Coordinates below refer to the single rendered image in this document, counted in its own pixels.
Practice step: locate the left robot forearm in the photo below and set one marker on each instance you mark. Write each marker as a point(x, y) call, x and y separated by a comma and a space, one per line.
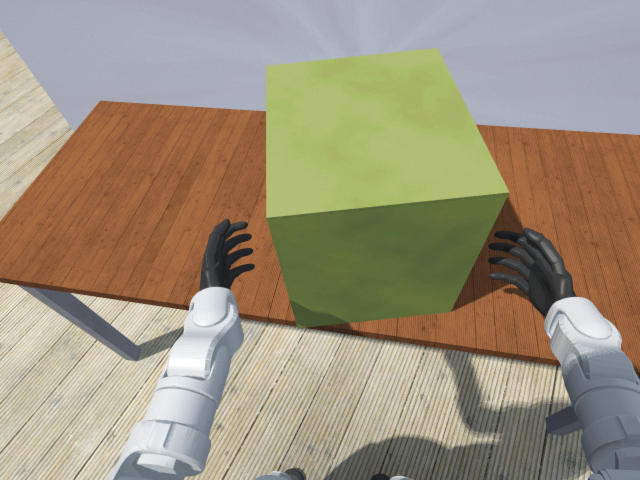
point(172, 441)

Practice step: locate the carton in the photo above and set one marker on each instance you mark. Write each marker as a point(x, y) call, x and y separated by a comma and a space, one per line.
point(380, 190)

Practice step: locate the robot left hand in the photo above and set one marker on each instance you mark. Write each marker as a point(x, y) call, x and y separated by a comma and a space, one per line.
point(215, 271)

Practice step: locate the right robot forearm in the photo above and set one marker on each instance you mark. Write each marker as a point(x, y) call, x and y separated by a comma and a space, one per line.
point(601, 382)

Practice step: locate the robot right hand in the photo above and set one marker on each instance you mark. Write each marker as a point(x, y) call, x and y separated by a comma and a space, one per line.
point(545, 279)

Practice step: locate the table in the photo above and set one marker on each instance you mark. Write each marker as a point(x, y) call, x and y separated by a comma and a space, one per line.
point(125, 208)

